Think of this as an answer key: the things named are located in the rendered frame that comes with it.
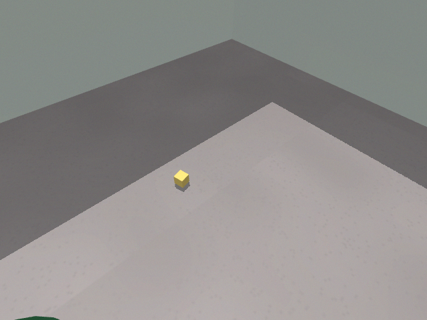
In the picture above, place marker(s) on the cube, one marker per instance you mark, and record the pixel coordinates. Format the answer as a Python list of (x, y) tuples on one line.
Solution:
[(181, 178)]

